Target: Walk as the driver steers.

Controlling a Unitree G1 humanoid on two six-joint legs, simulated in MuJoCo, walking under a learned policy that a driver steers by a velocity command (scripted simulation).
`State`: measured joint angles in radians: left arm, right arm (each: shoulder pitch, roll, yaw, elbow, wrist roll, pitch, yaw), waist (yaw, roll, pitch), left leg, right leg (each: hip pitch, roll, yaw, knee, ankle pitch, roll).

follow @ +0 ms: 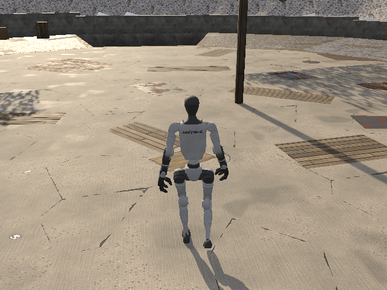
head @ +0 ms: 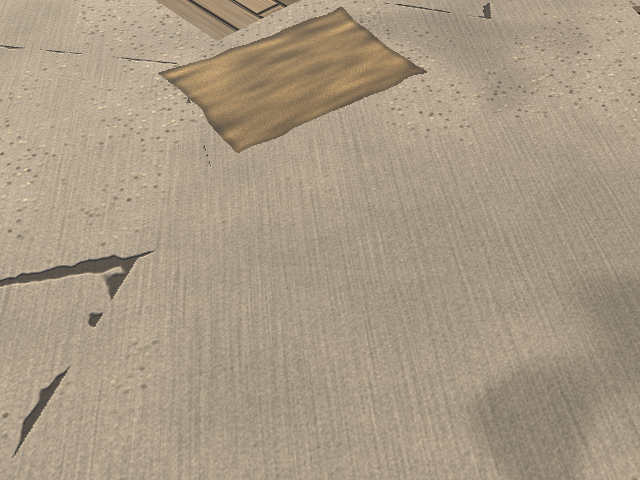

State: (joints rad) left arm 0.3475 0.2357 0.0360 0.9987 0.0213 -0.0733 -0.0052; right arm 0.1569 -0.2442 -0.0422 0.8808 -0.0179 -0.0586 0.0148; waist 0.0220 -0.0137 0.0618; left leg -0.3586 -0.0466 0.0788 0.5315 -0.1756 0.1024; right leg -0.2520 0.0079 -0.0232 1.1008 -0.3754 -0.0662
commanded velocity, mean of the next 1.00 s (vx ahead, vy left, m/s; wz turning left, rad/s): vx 0.50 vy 0.00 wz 0.52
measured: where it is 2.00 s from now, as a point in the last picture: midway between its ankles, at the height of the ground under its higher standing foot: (151, 283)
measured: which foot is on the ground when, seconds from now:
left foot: down 0.00-0.44, up 0.46-0.94, down 0.96-1.00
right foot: up 0.00-0.42, down 0.44-0.98, up 1.00-1.00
